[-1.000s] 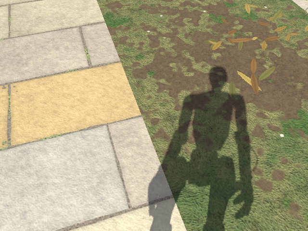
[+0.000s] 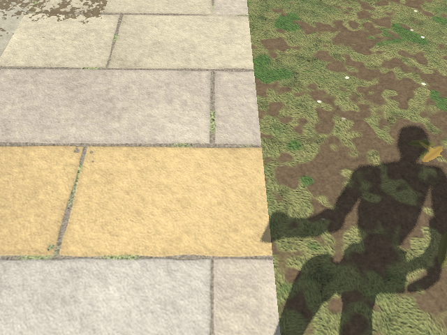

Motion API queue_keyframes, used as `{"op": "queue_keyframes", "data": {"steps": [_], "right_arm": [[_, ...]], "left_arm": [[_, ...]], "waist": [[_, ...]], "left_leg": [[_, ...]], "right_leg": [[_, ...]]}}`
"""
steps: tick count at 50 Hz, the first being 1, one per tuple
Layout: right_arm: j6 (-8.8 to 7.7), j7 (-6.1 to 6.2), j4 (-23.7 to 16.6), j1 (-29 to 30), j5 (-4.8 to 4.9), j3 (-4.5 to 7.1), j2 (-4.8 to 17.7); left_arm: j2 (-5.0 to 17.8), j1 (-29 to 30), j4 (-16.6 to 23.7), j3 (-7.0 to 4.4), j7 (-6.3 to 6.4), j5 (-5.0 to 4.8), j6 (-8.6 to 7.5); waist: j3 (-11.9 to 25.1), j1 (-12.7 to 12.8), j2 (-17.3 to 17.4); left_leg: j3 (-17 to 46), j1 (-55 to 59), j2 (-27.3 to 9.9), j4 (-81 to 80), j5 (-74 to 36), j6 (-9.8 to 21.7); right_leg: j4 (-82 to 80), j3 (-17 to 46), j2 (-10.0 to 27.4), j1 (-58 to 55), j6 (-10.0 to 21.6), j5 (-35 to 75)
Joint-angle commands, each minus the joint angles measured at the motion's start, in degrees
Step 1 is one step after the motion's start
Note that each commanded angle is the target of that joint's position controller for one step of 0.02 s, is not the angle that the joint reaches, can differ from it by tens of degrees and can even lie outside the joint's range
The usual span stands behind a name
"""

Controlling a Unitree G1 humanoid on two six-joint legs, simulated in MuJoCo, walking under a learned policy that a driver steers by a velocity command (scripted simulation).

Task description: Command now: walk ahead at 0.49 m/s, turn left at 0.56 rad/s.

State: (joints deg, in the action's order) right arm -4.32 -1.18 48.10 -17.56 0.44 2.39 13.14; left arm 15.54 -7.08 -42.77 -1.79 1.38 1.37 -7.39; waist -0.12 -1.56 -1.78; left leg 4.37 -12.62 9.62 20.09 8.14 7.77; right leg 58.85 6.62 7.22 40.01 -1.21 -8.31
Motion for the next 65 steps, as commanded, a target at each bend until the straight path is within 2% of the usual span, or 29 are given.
{"op": "queue_keyframes", "data": {"steps": [1, 7, 9, 11, 12, 13, 14, 15, 16, 18, 20, 24, 29, 33, 35, 36, 37, 38, 39, 40, 41, 42, 43, 47, 53, 58, 62, 64, 65], "right_arm": [[-0.76, 1.35, -4.7, 0.7, 0.64, 2.27, 9.2], [0.44, 1.84, -4.5, -4.0, 1.4, 2.46, 9.3], [0.94, 2.12, -5.1, -3.4, 1.05, 2.55, 9.5], [1.18, 2.11, -6.2, -1.1, 0.73, 1.93, 7.9], [0.75, 1.74, -7.5, 0.1, 0.05, 0.69, 4.6], [0.01, 1.46, -8.9, -7.5, 1.49, -0.26, 1.9], [-0.14, 1.55, -8.1, -8.0, 2.2, 0.62, 7.6], [0.29, 1.55, -8.5, -2.8, 2.04, 1.59, 11.0], [0.71, 1.66, -9.2, 0.2, 1.29, 1.65, 10.4], [1.04, 1.23, -10.4, 1.9, 0.86, 1.9, 8.2], [1.76, 0.89, -10.8, 1.1, 1.34, 1.57, 5.8], [1.74, 0.88, -12.6, 4.7, 0.51, 0.86, 3.9], [0.28, -0.69, -14.5, 14.2, 0.38, -0.08, 2.9], [-0.15, -1.51, -17.1, 19.0, 0.99, 0.3, 4.6], [-0.36, -1.48, -16.5, 15.0, 0.58, 1.28, 6.5], [-0.33, -1.13, -14.1, 7.5, 0.25, 2.59, 8.7], [-0.11, -0.4, -11.6, -2.3, -0.02, 4.16, 12.2], [0.19, 0.3, -10.8, -8.9, -1.2, 5.44, 18.9], [0.09, 0.16, -10.5, -10.4, -0.33, 4.69, 16.7], [-0.16, -0.14, -10.3, -7.0, -0.11, 3.47, 13.2], [-0.23, -0.31, -10.6, -3.0, 0.23, 2.77, 10.9], [-0.3, -0.61, -10.9, 1.0, 0.1, 2.19, 9.0], [-0.61, -0.89, -11.1, 3.4, -0.26, 1.73, 7.4], [-2.11, -0.75, -8.9, 3.4, -0.49, 2.25, 8.3], [-1.31, 0.86, -5.3, -1.8, -0.04, 2.51, 10.2], [-0.36, 1.23, -2.1, -6.1, 0.61, 2.84, 11.7], [0.62, 1.63, -1.0, -4.9, 0.79, 3.28, 13.0], [1.07, 1.84, -1.4, -3.8, 0.24, 2.5, 11.4], [0.32, 1.65, -3.2, -8.8, -0.48, 0.78, 6.3]], "left_arm": [[2.4, 1.3, 4.0, -0.56, 0.79, 0.14, 0.45], [4.4, 9.9, 7.9, -0.91, -0.86, -1.61, -0.86], [5.8, 8.7, 8.1, -1.59, -1.48, -1.75, -1.64], [7.9, -0.4, 6.1, -2.85, -1.19, -1.45, -2.23], [11.1, -9.8, 5.1, -3.8, -0.64, -0.61, -2.29], [15.3, -16.6, 3.3, -5.1, -0.54, -0.04, -1.29], [10.2, -16.0, 3.8, -4.3, -0.74, -1.1, -0.78], [6.6, -13.8, 4.6, -3.39, -0.58, -1.34, -0.36], [6.0, -10.9, 5.0, -2.98, -0.62, -1.15, 0.11], [4.5, -7.9, 4.4, -2.31, -0.95, -0.69, 0.37], [4.3, -7.5, 3.4, -2.47, -1.52, -1.03, 0.06], [6.7, -10.1, 0.4, -3.33, -2.06, -1.12, -0.34], [8.8, -11.9, -1.9, -3.46, -1.86, -2.46, 0.77], [10.6, -15.0, -4.2, -3.73, -1.9, -3.27, 1.93], [11.6, -14.0, -4.8, -3.84, -1.64, -3.55, 2.65], [11.1, -14.0, -5.0, -3.54, -1.47, -3.53, 2.94], [9.5, -13.9, -4.4, -2.71, -1.17, -2.75, 2.8], [3.3, -17.6, -1.8, -0.6, -1.46, -1.38, 1.8], [4.3, -18.6, -2.7, -0.56, -1.79, -2.03, 0.31], [8.6, -14.3, -1.5, -1.92, -2.12, -3.78, -0.1], [8.3, -10.6, -0.6, -1.81, -2.03, -3.77, -0.08], [7.6, -9.1, -0.6, -1.88, -1.68, -2.71, 0.25], [7.3, -9.8, -0.8, -2.19, -1.55, -2.06, 1.01], [4.6, -10.4, -0.8, -1.98, -1.35, -1.7, 3.25], [2.4, 1.6, 2.6, -1.17, -2.12, -1.66, 2.55], [2.8, 9.3, 5.8, -0.89, -3.77, -2.29, 1.82], [5.0, 6.0, 6.0, -1.6, -4.49, -2.12, 1.25], [9.3, -9.2, 1.8, -3.86, -3.6, -1.69, 1.28], [15.2, -17.3, 0.9, -5.16, -3.09, -0.39, 1.39]], "waist": [[-0.8, 0.3, 4.4], [1.2, -3.3, 6.7], [1.6, -1.8, 8.3], [5.5, 3.2, 9.2], [12.9, 7.5, 4.5], [20.7, 5.2, -14.7], [18.0, 5.7, -13.1], [9.9, 7.0, -6.2], [5.1, 6.0, -1.1], [0.2, 3.3, -1.7], [-0.3, 2.4, -4.0], [-0.5, 2.4, -2.3], [-1.9, 5.1, -2.2], [-3.3, 5.5, -3.7], [-0.9, 1.9, -4.5], [3.7, -2.0, -3.5], [10.1, -6.3, -1.4], [17.9, -5.3, 12.7], [24.4, -5.3, 15.5], [15.4, -4.7, 11.4], [9.3, -3.1, 8.9], [5.6, -1.1, 5.7], [3.7, 1.0, 6.6], [1.5, 3.5, 6.0], [-2.0, -0.4, 5.1], [-4.3, -3.1, 5.1], [-1.8, 0.0, 6.8], [8.4, 7.2, 4.9], [18.5, 7.2, -5.9]], "left_leg": [[11.1, -9.3, -11.6, -7.6, -6.4, 7.4], [19.8, 3.0, -14.6, -0.7, -0.1, 5.5], [23.0, 5.2, -15.7, 2.8, -2.1, 4.9], [22.0, 2.9, -12.8, 10.6, -6.8, 2.6], [16.7, -4.4, -9.5, 25.9, -3.1, 0.2], [7.5, -24.7, -1.6, 42.4, 20.0, -3.9], [7.7, -33.6, -6.5, 52.1, 24.3, -4.7], [7.3, -36.1, -8.6, 55.7, 18.9, -5.3], [5.2, -34.7, -10.5, 55.7, 14.1, -6.0], [4.1, -31.1, -13.5, 51.7, 9.5, -6.4], [1.8, -28.9, -14.4, 50.1, 7.9, -6.8], [2.2, -30.2, -14.7, 39.9, 2.3, -7.4], [-3.4, -24.6, -14.3, 21.4, -8.5, -6.7], [-4.8, -22.5, -12.9, 14.7, -2.5, -4.4], [-6.9, -14.4, -10.4, 10.6, -0.4, -2.2], [-8.4, -3.4, -8.3, 8.2, -2.1, -0.7], [-3.8, 12.5, -12.1, 9.8, -4.1, 1.5], [22.3, 33.8, -28.1, 7.6, 0.0, 9.6], [39.7, 35.9, -33.3, -1.0, 4.0, 13.6], [31.4, 29.5, -31.0, -1.6, 4.9, 10.7], [22.4, 21.0, -28.1, -2.2, 1.6, 8.5], [16.9, 13.3, -25.3, -3.9, -1.9, 7.1], [13.1, 7.7, -23.2, -5.9, -5.0, 6.2], [6.3, 1.1, -21.5, -11.1, -11.7, 7.3], [1.2, 4.7, -20.2, -12.3, -10.7, 4.9], [1.9, 11.7, -23.2, -9.6, -8.1, 4.1], [2.0, 15.9, -24.3, -2.8, -20.9, 1.9], [-2.6, 9.6, -18.9, 16.2, -30.8, -1.1], [-5.6, -10.5, -12.4, 38.9, -11.2, -4.8]], "right_leg": [[-13.5, -3.9, -3.3, -7.1, -1.6, 10.1], [-29.8, -1.6, -7.0, -8.7, -1.0, 9.4], [-32.2, -1.5, -7.8, -12.5, 0.5, 4.5], [-35.9, -2.0, -6.6, -26.7, 3.9, 4.0], [-34.7, 5.9, 2.7, -42.0, 8.2, 2.6], [-37.3, 29.9, 15.8, -62.1, 18.1, -6.6], [-40.1, 38.3, 18.6, -61.4, 17.8, -18.5], [-41.1, 30.3, 16.1, -54.4, 15.0, -18.0], [-42.1, 22.3, 13.4, -47.2, 13.0, -10.9], [-45.4, 11.9, 8.4, -37.3, 11.2, -1.4], [-47.9, 5.4, 6.3, -33.5, 11.4, 3.5], [-49.6, -0.3, 6.6, -33.8, 13.6, 13.5], [-49.5, -6.0, 5.2, -34.3, 11.9, 12.6], [-47.6, -4.9, 8.6, -39.6, 10.9, 13.2], [-41.4, -6.3, 8.5, -40.9, 9.5, 25.1], [-32.4, -8.9, 6.1, -39.3, 8.2, 33.1], [-19.0, -11.3, 3.4, -30.3, 5.9, 28.1], [4.5, -12.5, -4.9, -7.0, 1.9, -1.1], [14.9, -2.6, -7.8, 1.0, 2.1, -24.7], [18.1, -1.4, -4.3, 6.5, 2.7, -21.6], [15.8, -3.1, -1.8, 6.2, 3.1, -16.3], [12.3, -3.7, 0.0, 3.8, 2.8, -12.1], [9.4, -3.2, 1.4, 0.1, 2.6, -9.1], [4.1, -3.6, 1.6, -2.7, 0.8, -1.8], [-16.5, -4.7, -0.1, -0.2, 0.6, 13.6], [-25.5, -5.5, -2.1, 0.2, 2.2, 11.7], [-29.3, -7.6, -4.8, -7.9, 5.4, 3.9], [-29.5, -8.2, -5.5, -30.9, 8.8, 6.5], [-29.0, 12.9, 9.4, -54.4, 16.2, 5.3]]}}
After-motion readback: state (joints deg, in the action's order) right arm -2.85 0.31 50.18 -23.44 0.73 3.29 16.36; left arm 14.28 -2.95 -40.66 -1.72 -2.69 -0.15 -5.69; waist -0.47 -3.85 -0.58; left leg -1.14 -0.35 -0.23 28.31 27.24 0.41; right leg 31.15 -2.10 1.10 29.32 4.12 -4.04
